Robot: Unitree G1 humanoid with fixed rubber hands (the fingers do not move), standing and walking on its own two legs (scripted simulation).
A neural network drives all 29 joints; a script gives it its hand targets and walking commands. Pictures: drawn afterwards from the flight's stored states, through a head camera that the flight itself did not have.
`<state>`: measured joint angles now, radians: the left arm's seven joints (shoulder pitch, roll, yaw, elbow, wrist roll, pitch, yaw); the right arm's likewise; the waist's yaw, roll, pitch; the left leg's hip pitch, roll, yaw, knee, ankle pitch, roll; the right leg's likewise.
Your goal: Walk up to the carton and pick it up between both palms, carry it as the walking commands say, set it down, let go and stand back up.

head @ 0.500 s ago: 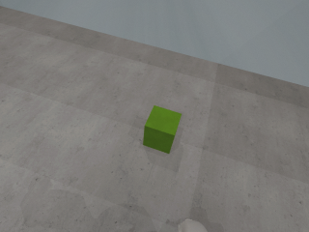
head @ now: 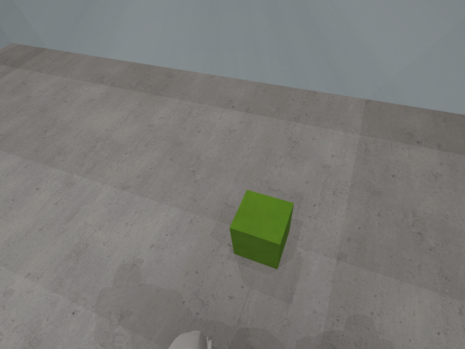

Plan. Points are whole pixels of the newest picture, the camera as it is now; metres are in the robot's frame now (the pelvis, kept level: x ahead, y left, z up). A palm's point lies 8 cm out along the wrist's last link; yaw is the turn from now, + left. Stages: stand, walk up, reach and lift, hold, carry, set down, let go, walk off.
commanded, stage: walk up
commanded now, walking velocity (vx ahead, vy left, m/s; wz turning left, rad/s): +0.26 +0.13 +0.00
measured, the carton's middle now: (262, 229) +0.68 -0.02 -0.66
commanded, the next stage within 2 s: none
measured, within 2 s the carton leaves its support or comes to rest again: neither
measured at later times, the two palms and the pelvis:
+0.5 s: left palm (104, 342) +0.15 +0.30 -0.16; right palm out of the picture +0.09 -0.20 -0.11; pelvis +0.11 +0.05 +0.00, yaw +0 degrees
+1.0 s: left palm (140, 332) +0.17 +0.22 -0.15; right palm out of the picture +0.13 -0.23 -0.15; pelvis +0.13 +0.00 -0.01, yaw +1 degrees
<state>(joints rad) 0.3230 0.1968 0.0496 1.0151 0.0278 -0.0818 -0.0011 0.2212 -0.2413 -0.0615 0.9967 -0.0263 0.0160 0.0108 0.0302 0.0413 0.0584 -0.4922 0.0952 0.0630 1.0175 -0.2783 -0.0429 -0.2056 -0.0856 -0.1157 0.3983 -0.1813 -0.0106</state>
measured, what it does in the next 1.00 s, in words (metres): walks ahead: left foot, then right foot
